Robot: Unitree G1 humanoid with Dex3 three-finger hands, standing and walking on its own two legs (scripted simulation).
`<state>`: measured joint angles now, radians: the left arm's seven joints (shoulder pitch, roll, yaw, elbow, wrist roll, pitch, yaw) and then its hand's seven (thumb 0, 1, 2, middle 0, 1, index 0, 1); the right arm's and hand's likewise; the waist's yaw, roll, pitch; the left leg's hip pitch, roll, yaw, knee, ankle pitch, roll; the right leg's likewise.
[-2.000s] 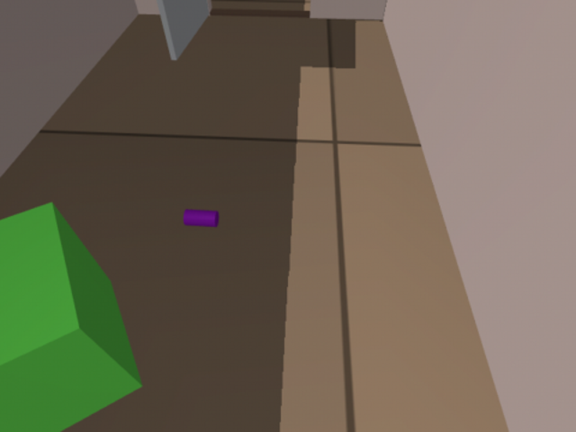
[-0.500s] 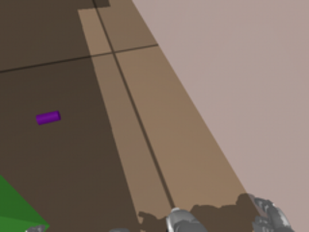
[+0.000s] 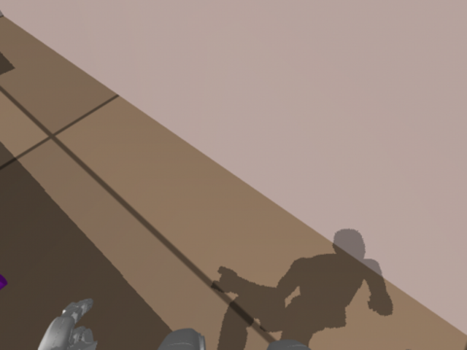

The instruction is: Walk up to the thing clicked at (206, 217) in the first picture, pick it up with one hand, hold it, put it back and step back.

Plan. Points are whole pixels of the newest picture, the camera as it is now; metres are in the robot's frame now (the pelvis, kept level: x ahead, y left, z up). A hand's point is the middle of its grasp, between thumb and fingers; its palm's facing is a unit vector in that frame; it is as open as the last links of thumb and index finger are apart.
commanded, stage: walk up
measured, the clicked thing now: out of the picture +0.43 +1.02 -0.73
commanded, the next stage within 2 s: none
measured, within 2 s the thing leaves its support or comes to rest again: neither
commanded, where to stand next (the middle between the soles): +0.06 -0.02 m, yaw -31 degrees
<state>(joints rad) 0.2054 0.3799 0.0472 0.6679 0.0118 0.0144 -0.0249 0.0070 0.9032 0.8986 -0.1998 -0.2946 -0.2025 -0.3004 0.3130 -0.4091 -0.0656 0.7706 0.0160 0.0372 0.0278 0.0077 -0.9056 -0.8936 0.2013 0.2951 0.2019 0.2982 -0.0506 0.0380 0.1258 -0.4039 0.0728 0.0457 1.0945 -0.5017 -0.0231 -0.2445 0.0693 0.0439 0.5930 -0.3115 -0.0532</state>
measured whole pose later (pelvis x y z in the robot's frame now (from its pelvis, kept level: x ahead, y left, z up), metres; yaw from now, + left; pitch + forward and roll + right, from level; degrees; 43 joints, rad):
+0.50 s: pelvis +0.01 +0.01 -0.01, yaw -18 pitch -1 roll -1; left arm 0.27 0.44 0.07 0.71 0.01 0.05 -0.04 0.01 0.90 0.90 -0.20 -0.29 -0.20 -0.30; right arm 0.26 -0.43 -0.04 0.68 -0.03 -0.03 -0.01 0.00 -0.90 -0.89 0.21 0.30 0.21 0.30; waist -0.01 -0.02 0.15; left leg -0.39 0.14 0.10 0.72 -0.30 -0.02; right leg -0.42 -0.01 0.06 0.95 -0.50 0.01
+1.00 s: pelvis -0.02 -0.01 -0.01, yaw -10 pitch -3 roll +1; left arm 0.04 0.41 0.04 0.71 0.01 0.02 -0.01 0.01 0.90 0.90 -0.20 -0.29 -0.20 -0.30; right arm 0.36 -0.35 -0.02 0.80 -0.02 0.01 0.01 0.00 -0.90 -0.89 0.21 0.30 0.21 0.30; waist -0.04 -0.06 0.16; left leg -0.38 -0.05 -0.12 0.69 -0.27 -0.02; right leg -0.47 0.03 0.06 1.04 -0.50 -0.02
